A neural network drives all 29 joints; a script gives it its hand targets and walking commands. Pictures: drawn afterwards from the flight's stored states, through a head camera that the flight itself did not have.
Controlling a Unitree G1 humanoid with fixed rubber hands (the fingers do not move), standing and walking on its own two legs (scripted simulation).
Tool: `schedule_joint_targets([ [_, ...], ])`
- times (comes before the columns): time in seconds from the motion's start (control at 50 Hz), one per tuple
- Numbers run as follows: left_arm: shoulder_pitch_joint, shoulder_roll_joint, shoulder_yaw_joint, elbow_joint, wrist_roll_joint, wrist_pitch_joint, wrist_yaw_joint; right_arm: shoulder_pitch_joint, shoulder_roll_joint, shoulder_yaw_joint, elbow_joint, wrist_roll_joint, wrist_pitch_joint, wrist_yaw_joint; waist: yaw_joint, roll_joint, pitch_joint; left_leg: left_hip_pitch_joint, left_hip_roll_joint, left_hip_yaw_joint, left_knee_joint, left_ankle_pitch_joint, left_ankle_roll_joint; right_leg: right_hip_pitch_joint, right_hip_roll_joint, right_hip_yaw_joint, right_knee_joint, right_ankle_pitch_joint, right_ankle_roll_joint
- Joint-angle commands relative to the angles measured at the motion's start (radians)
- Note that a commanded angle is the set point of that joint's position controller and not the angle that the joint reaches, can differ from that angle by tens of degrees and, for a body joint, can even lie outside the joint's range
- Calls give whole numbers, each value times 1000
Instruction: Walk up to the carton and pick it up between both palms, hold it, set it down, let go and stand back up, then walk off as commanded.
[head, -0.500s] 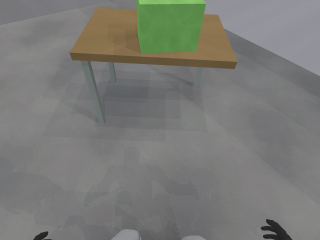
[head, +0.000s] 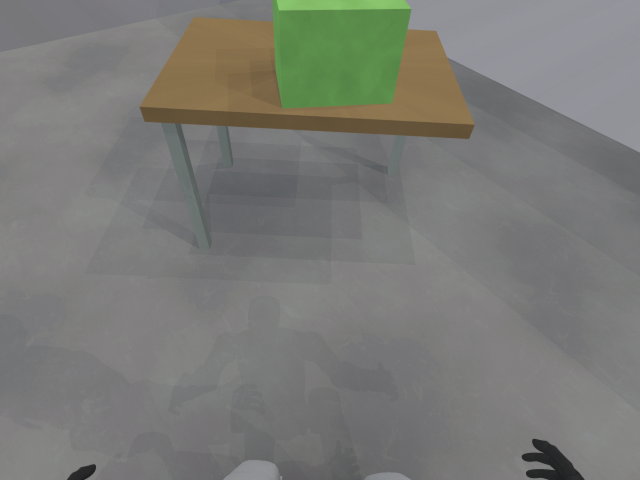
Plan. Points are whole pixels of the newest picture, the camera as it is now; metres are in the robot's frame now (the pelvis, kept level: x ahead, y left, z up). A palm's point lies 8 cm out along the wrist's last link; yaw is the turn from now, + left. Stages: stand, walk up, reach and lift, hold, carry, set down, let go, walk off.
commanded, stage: stand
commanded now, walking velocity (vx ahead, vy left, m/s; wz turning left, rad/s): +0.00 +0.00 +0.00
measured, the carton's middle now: (334, 43) +1.13 -0.03 +0.02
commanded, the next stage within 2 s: none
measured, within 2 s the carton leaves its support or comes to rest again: neither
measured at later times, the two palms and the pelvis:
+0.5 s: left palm out of the picture +0.07 +0.32 -0.11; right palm out of the picture +0.11 -0.32 -0.09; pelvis +0.00 +0.00 +0.00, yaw +0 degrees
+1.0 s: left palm out of the picture +0.07 +0.32 -0.11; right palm out of the picture +0.11 -0.32 -0.09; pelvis +0.00 +0.00 +0.00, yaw +0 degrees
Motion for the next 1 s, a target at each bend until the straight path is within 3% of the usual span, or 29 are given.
schedule_joint_targets([
  [0.0,-29,150,26,-43,-4,-9,2,-121,-199,-36,-63,-12,-4,-7,5,92,-42,1,137,-183,-420,-121,59,54,-74,40,-210,6,-63],
  [0.04,-10,162,40,-46,-10,1,9,-106,-202,-41,-48,5,-7,-2,-6,82,-72,44,161,-186,-389,-79,83,77,-83,31,-192,105,-61],
  [0.1,-36,159,31,-37,9,-23,-1,-81,-187,-40,-62,8,1,2,-37,70,-66,92,109,-127,-304,71,51,31,-131,100,-235,196,-75],
  [0.14,-43,116,11,-45,-14,-27,4,-94,-172,-36,-63,5,-16,-8,-15,-47,-84,125,124,-124,-302,180,65,33,-120,88,-251,182,-73],
  [0.18,-7,154,29,-48,-5,-21,12,-90,-217,-51,-63,-5,-14,-8,2,17,-129,116,117,-136,-305,47,75,83,-102,90,-218,153,-74],
  [0.2,-52,168,31,-50,-6,-24,14,-115,-172,-35,-59,2,-12,-8,0,68,-145,122,116,-111,-282,175,65,96,-132,98,-232,179,-66],
  [0.24,-46,156,31,-49,-11,-9,11,-100,-204,-40,-57,-3,-2,-7,-5,110,-87,85,108,-111,-276,149,60,41,-119,93,-233,186,-65],
  [0.28,-87,170,24,-57,2,-11,7,-87,-184,-42,-63,11,0,-10,-21,-33,-82,83,115,-126,-303,65,58,15,-120,99,-250,97,-81],
  [0.3,-26,167,28,-46,-12,-13,8,-62,-215,-49,-45,3,0,-6,-28,94,-78,107,98,-111,-315,44,55,3,-116,85,-250,71,-58],
  [0.36,-10,164,36,-35,-11,-2,14,-102,-230,-47,-58,-2,-3,-9,3,42,-75,41,128,-171,-354,-27,60,61,-99,73,-226,76,-79],
  [0.38,-50,208,48,-45,-3,2,11,-72,-197,-41,-37,14,2,-6,-17,21,-12,55,121,-158,-363,32,49,0,-93,66,-239,54,-69],
  [0.44,2,166,34,-51,-7,-9,18,-113,-201,-45,-48,3,-10,-10,-5,109,-81,81,140,-157,-334,27,53,44,-99,74,-216,123,-70],
  [0.46,-55,173,31,-47,-4,-10,18,-71,-192,-38,-38,11,-3,-9,-21,18,-80,56,129,-141,-319,71,47,65,-114,83,-227,149,-75],
  [0.48,-52,160,29,-62,-14,-17,16,-38,-204,-47,-37,6,2,-3,-34,61,-97,106,101,-117,-284,115,60,43,-123,106,-235,149,-77],
  [0.5,-56,181,39,-71,-13,-17,13,-35,-169,-38,-48,16,-1,-7,-23,12,-97,114,113,-109,-293,157,49,42,-117,85,-226,161,-65],
  [0.52,-1,166,32,-38,-15,-12,15,-51,-186,-43,-43,4,-13,-1,-26,57,-173,142,145,-161,-306,158,77,68,-96,72,-177,161,-63],
  [0.54,-20,184,31,-31,-7,-11,16,-67,-192,-39,-61,-1,-16,-5,-24,43,-93,76,132,-153,-328,147,52,66,-105,69,-206,150,-56],
  [0.56,-27,200,38,-41,-3,-18,14,-99,-212,-38,-44,-3,-13,-1,10,110,-102,102,121,-122,-309,171,55,64,-112,95,-222,145,-66],
  [0.58,-14,198,46,-33,-7,-11,17,-57,-188,-42,-40,1,-8,-3,-16,51,-121,132,109,-113,-302,132,57,54,-103,81,-230,151,-70],
  [0.6,-34,168,38,-52,-7,-4,20,-76,-221,-49,-43,2,1,-2,-16,117,-65,71,111,-112,-340,66,55,52,-108,63,-212,159,-65],
  [0.64,-27,149,31,-34,-14,-6,10,-77,-225,-56,-52,4,-7,-9,-13,59,-104,87,143,-158,-362,45,57,53,-96,39,-205,85,-68],
  [0.72,15,164,32,-35,-7,-6,11,-75,-212,-48,-37,-2,-5,-9,-6,66,-101,77,150,-185,-361,-21,67,67,-91,63,-224,94,-70],
  [0.78,-46,148,25,-46,1,-18,11,-65,-190,-40,-59,6,-4,-9,-51,69,-66,108,113,-119,-313,110,52,26,-137,127,-258,169,-88],
  [0.86,-68,167,27,-55,-6,-18,4,-72,-179,-38,-62,7,-11,-2,-32,25,-160,135,127,-112,-282,203,57,80,-117,83,-235,214,-64],
  [0.88,-32,155,26,-47,-8,-17,0,-54,-232,-47,-48,7,-2,-7,-22,81,-118,105,128,-109,-305,114,63,61,-111,74,-240,161,-62],
  [0.92,-46,138,26,-52,3,-17,12,-75,-174,-39,-46,3,2,-5,-30,17,-67,106,115,-129,-337,38,50,33,-111,93,-257,129,-69],
  [0.94,-70,151,28,-60,-7,-17,12,-71,-187,-40,-37,1,2,-3,-20,80,-82,61,110,-128,-338,12,57,30,-116,88,-250,80,-67],
  [0.96,-64,174,31,-54,0,-15,12,-48,-195,-42,-47,5,11,-2,-49,41,-34,83,102,-110,-326,-20,50,-30,-117,111,-285,10,-66],
  [0.98,-91,176,30,-52,-11,-14,4,-87,-204,-39,-41,3,8,3,-35,66,-27,91,105,-116,-318,-27,45,-44,-108,99,-300,-65,-71],
])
